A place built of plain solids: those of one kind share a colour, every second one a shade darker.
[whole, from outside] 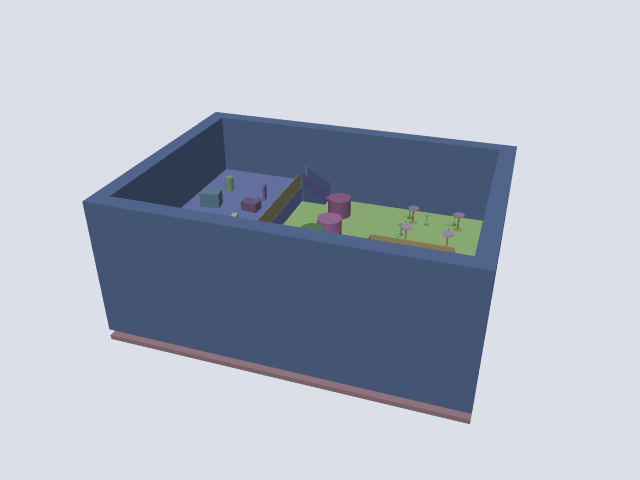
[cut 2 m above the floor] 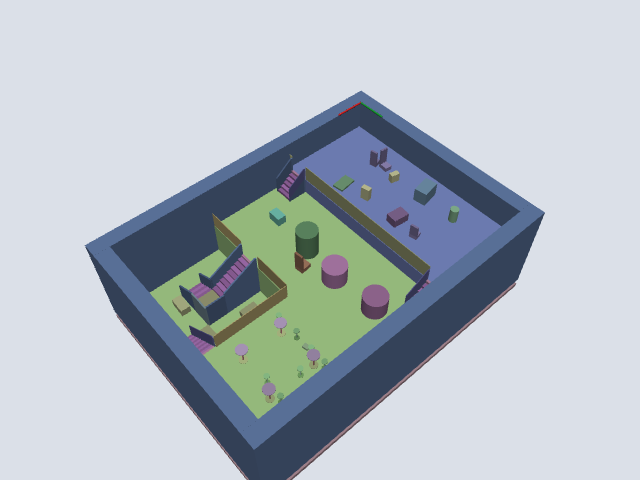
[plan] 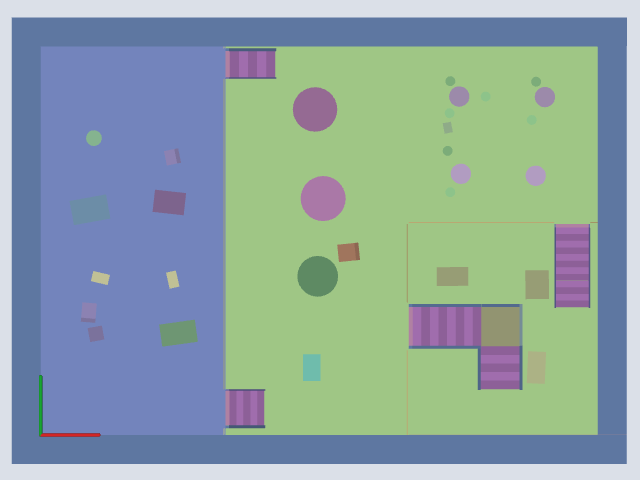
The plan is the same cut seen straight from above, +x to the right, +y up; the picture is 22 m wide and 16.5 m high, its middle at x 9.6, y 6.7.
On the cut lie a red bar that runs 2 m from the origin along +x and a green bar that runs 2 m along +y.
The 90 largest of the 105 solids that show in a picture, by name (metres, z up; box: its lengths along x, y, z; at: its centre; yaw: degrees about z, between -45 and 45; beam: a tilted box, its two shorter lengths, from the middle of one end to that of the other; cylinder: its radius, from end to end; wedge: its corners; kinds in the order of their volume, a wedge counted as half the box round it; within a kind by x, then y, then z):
{
 "wall_1": {"box": [1.0, 13.35, 8.45], "at": [-0.5, 6.67, 3.23]},
 "wall_2": {"wedge": [[6.47, 0.23, 2.34], [6.47, 0.23, 4.55], [6.47, 0.33, 2.34], [6.47, 0.33, 4.55], [7.72, 0.23, 2.34], [7.72, 0.23, 3.57], [7.72, 0.33, 2.34], [7.72, 0.33, 3.57]]},
 "wall_3": {"wedge": [[6.47, 1.52, 2.34], [6.47, 1.52, 3.61], [6.47, 1.57, 2.34], [6.47, 1.57, 3.61], [7.72, 1.52, 2.34], [7.72, 1.52, 2.63], [7.72, 1.57, 2.34], [7.72, 1.57, 2.63]]},
 "wall_4": {"wedge": [[6.47, 12.24, 2.34], [6.47, 12.24, 3.6], [6.47, 12.29, 2.34], [6.47, 12.29, 3.6], [8.1, 12.24, 2.34], [8.1, 12.24, 2.63], [8.1, 12.29, 2.34], [8.1, 12.29, 2.63]]},
 "wall_5": {"wedge": [[6.47, 13.19, 2.34], [6.47, 13.19, 4.58], [6.47, 13.29, 2.34], [6.47, 13.29, 4.58], [8.1, 13.19, 2.34], [8.1, 13.19, 3.61], [8.1, 13.29, 2.34], [8.1, 13.29, 3.61]]},
 "wall_6": {"box": [21.15, 1.0, 8.45], "at": [9.57, -0.5, 3.23]},
 "wall_7": {"box": [21.15, 1.0, 8.45], "at": [9.57, 13.85, 3.23]},
 "wall_8": {"box": [0.12, 0.1, 3.35], "at": [12.71, 4.45, 1.63]},
 "wall_9": {"wedge": [[12.77, 2.96, -0.05], [12.77, 2.96, 3.31], [12.77, 3.06, -0.05], [12.77, 3.06, 3.31], [15.13, 2.96, -0.05], [15.13, 2.96, 2.04], [15.13, 3.06, -0.05], [15.13, 3.06, 2.04]]},
 "wall_10": {"wedge": [[12.77, 4.4, -0.05], [12.77, 4.4, 3.31], [12.77, 4.5, -0.05], [12.77, 4.5, 3.31], [15.15, 4.4, -0.05], [15.15, 4.4, 2.03], [15.15, 4.5, -0.05], [15.15, 4.5, 2.03]]},
 "wall_11": {"wedge": [[15.03, 1.54, -0.05], [15.03, 1.54, 1.05], [15.03, 3.06, -0.05], [15.03, 3.06, 1.88], [15.13, 1.54, -0.05], [15.13, 1.54, 1.05], [15.13, 3.06, -0.05], [15.13, 3.06, 1.88]]},
 "wall_12": {"box": [1.31, 0.1, 1.92], "at": [15.8, 4.45, 0.91]},
 "wall_13": {"wedge": [[16.46, 1.54, -0.05], [16.46, 1.54, 1.05], [16.46, 3.06, -0.05], [16.46, 3.06, 1.88], [16.56, 1.54, -0.05], [16.56, 1.54, 1.05], [16.56, 3.06, -0.05], [16.56, 3.06, 1.88]]},
 "wall_14": {"box": [1.0, 13.35, 8.45], "at": [19.65, 6.67, 3.23]},
 "floor_1": {"box": [6.3, 13.35, 3.39], "at": [9.5, 6.67, 0.7]},
 "floor_2": {"box": [6.5, 7.25, 1.0], "at": [15.9, 3.62, -0.5]},
 "floor_3": {"box": [6.5, 6.1, 3.39], "at": [15.9, 10.3, 0.7]},
 "floor_zta_1": {"box": [6.35, 13.35, 4.52], "at": [3.17, 6.67, 1.26]},
 "floor_base_1": {"box": [21.15, 15.35, 0.3], "at": [9.57, 6.67, -1.57]},
 "step_1": {"box": [0.26, 1.19, 0.99], "at": [6.6, 0.92, 2.84]},
 "step_2": {"box": [0.34, 0.9, 0.99], "at": [6.64, 12.74, 2.83]},
 "step_3": {"box": [0.26, 1.19, 0.8], "at": [6.84, 0.92, 2.74]},
 "step_4": {"box": [0.34, 0.9, 0.8], "at": [6.95, 12.74, 2.74]},
 "step_5": {"box": [0.26, 1.19, 0.62], "at": [7.08, 0.92, 2.65]},
 "step_6": {"box": [0.34, 0.9, 0.61], "at": [7.27, 12.74, 2.65]},
 "step_7": {"box": [0.26, 1.19, 0.43], "at": [7.32, 0.92, 2.56]},
 "step_8": {"box": [0.26, 1.19, 0.24], "at": [7.56, 0.92, 2.46]},
 "step_9": {"box": [0.34, 0.9, 0.42], "at": [7.58, 12.74, 2.55]},
 "step_10": {"box": [0.34, 0.9, 0.24], "at": [7.89, 12.74, 2.46]},
 "step_11": {"box": [0.32, 1.34, 2.28], "at": [12.93, 3.73, 1.09]},
 "step_12": {"box": [0.32, 1.34, 2.12], "at": [13.22, 3.73, 1.01]},
 "step_13": {"box": [0.32, 1.34, 1.96], "at": [13.52, 3.73, 0.93]},
 "step_14": {"box": [0.32, 1.34, 1.8], "at": [13.81, 3.73, 0.85]},
 "step_15": {"box": [0.32, 1.34, 1.64], "at": [14.1, 3.73, 0.77]},
 "step_16": {"box": [0.32, 1.34, 1.48], "at": [14.4, 3.73, 0.69]},
 "step_17": {"box": [0.32, 1.34, 1.33], "at": [14.69, 3.73, 0.61]},
 "step_18": {"box": [0.32, 1.34, 1.17], "at": [14.99, 3.73, 0.53]},
 "step_19": {"box": [1.34, 0.32, 0.21], "at": [15.79, 1.73, 0.05]},
 "step_20": {"box": [1.34, 0.32, 0.37], "at": [15.79, 2.02, 0.13]},
 "step_21": {"box": [1.34, 0.32, 0.53], "at": [15.79, 2.32, 0.21]},
 "step_22": {"box": [1.34, 0.32, 0.69], "at": [15.79, 2.61, 0.29]},
 "step_23": {"box": [1.34, 0.32, 0.85], "at": [15.79, 2.91, 0.37]},
 "step_24": {"box": [1.13, 0.23, 0.23], "at": [18.27, 4.51, 0.07]},
 "step_25": {"box": [1.13, 0.23, 0.42], "at": [18.27, 4.73, 0.16]},
 "step_26": {"box": [1.13, 0.23, 0.6], "at": [18.27, 4.96, 0.25]},
 "step_27": {"box": [1.13, 0.23, 0.79], "at": [18.27, 5.19, 0.34]},
 "step_28": {"box": [1.13, 0.23, 0.97], "at": [18.27, 5.42, 0.43]},
 "step_29": {"box": [1.13, 0.23, 1.15], "at": [18.27, 5.65, 0.53]},
 "step_30": {"box": [1.13, 0.23, 1.34], "at": [18.27, 5.88, 0.62]},
 "step_31": {"box": [1.13, 0.23, 1.52], "at": [18.27, 6.1, 0.71]},
 "step_32": {"box": [1.13, 0.23, 1.71], "at": [18.27, 6.33, 0.8]},
 "step_33": {"box": [1.13, 0.23, 1.89], "at": [18.27, 6.56, 0.89]},
 "step_34": {"box": [1.13, 0.23, 2.07], "at": [18.27, 6.79, 0.99]},
 "step_35": {"box": [1.13, 0.23, 2.26], "at": [18.27, 7.02, 1.08]},
 "tank_low_1": {"cylinder": 0.77, "from": [9.43, 11.19, 2.39], "to": [9.43, 11.19, 3.64]},
 "tank_low_2": {"cylinder": 0.78, "from": [9.71, 8.12, 2.39], "to": [9.71, 8.12, 3.68]},
 "vat_1": {"cylinder": 0.7, "from": [9.52, 5.45, 2.39], "to": [9.52, 5.45, 4.29]},
 "floor_l1a_1": {"box": [1.34, 1.36, 1.01], "at": [15.79, 3.72, 0.45]},
 "floor_hda_1": {"box": [0.14, 1.19, 1.18], "at": [6.42, 0.92, 2.93]},
 "floor_hda_2": {"box": [0.15, 0.9, 1.18], "at": [6.42, 12.74, 2.93]},
 "floor_hda_3": {"box": [0.14, 1.34, 2.44], "at": [12.72, 3.73, 1.17]},
 "floor_hda_4": {"box": [1.13, 0.12, 2.44], "at": [18.27, 7.19, 1.17]},
 "sack_pile_1": {"box": [1.09, 0.65, 0.49], "at": [14.15, 5.45, 0.24], "yaw": 0.3},
 "sack_pile_2": {"box": [0.62, 1.1, 0.52], "at": [17.04, 2.31, 0.26], "yaw": -2.4},
 "sack_pile_3": {"box": [0.81, 0.99, 0.49], "at": [17.07, 5.17, 0.24], "yaw": 0.5},
 "zta_pallet_load_1": {"box": [1.28, 0.85, 0.96], "at": [1.69, 7.74, 4.0], "yaw": 10.3},
 "rail_1": {"wedge": [[6.47, 1.52, 3.61], [6.47, 1.52, 4.51], [6.47, 1.57, 3.61], [6.47, 1.57, 4.51], [7.72, 1.52, 2.63], [7.72, 1.52, 3.53], [7.72, 1.57, 2.63], [7.72, 1.57, 3.53]]},
 "rail_2": {"wedge": [[6.47, 12.24, 3.6], [6.47, 12.24, 4.49], [6.47, 12.29, 3.6], [6.47, 12.29, 4.49], [8.1, 12.24, 2.62], [8.1, 12.24, 3.52], [8.1, 12.29, 2.62], [8.1, 12.29, 3.52]]},
 "rail_3": {"wedge": [[17.66, 4.36, 0.24], [17.66, 4.36, 1.07], [17.66, 7.13, 2.47], [17.66, 7.13, 3.3], [17.71, 4.36, 0.24], [17.71, 4.36, 1.07], [17.71, 7.13, 2.47], [17.71, 7.13, 3.3]]},
 "rail_4": {"wedge": [[18.84, 4.36, 0.24], [18.84, 4.36, 1.07], [18.84, 7.13, 2.47], [18.84, 7.13, 3.3], [18.89, 4.36, 0.24], [18.89, 4.36, 1.07], [18.89, 7.13, 2.47], [18.89, 7.13, 3.3]]},
 "zta_sack_pile_1": {"box": [1.08, 0.77, 0.59], "at": [4.42, 7.99, 3.81], "yaw": -6.3},
 "zta_rail_rim_1": {"box": [0.04, 10.67, 1.1], "at": [6.3, 6.91, 4.07]},
 "rail_rim_1": {"box": [0.04, 2.91, 1.1], "at": [12.6, 1.46, 2.94]},
 "rail_rim_2": {"box": [0.04, 2.7, 1.1], "at": [12.6, 5.9, 2.94]},
 "rail_rim_3": {"box": [5.01, 0.04, 1.1], "at": [15.15, 7.3, 2.94]},
 "zta_hand_truck_1": {"box": [0.5, 0.14, 1.16], "at": [1.63, 3.94, 4.4], "yaw": -4.6},
 "zta_hand_truck_2": {"box": [0.5, 0.67, 0.3], "at": [1.65, 4.21, 3.67], "yaw": -4.6},
 "zta_hand_truck_3": {"box": [0.5, 0.49, 0.3], "at": [1.9, 3.48, 3.67], "yaw": 10.7},
 "zta_hand_truck_4": {"box": [0.14, 0.49, 0.9], "at": [2.08, 3.51, 4.27], "yaw": 10.7},
 "zta_hand_truck_5": {"box": [0.5, 0.51, 0.27], "at": [4.53, 9.55, 3.65], "yaw": 11.6},
 "zta_hand_truck_6": {"box": [0.14, 0.51, 0.76], "at": [4.71, 9.59, 4.17], "yaw": 11.6},
 "pump_skid_1": {"box": [0.6, 0.92, 0.62], "at": [9.32, 2.31, 2.7]},
 "zta_crate_stack_1": {"box": [0.59, 0.36, 0.6], "at": [2.05, 5.39, 3.82], "yaw": -13.2},
 "zta_crate_stack_2": {"box": [0.35, 0.57, 0.92], "at": [4.54, 5.34, 3.98], "yaw": 12.6},
 "wall_l1ag_1": {"box": [0.1, 1.44, 1.92], "at": [16.51, 3.78, 0.91]},
 "hand_truck_1": {"box": [0.73, 0.6, 0.3], "at": [10.58, 6.28, 2.54], "yaw": 5.8},
 "hand_truck_2": {"box": [0.14, 0.6, 1.18], "at": [10.88, 6.31, 3.28], "yaw": 5.8},
 "zta_barrel_1": {"cylinder": 0.27, "from": [1.83, 10.2, 3.52], "to": [1.83, 10.2, 4.48]},
 "zta_pallet_1": {"box": [1.24, 0.77, 0.18], "at": [4.74, 3.5, 3.56], "yaw": 7.9},
 "parcel_1": {"box": [0.29, 0.37, 0.18], "at": [13.99, 10.56, 2.43], "yaw": 11.3}
}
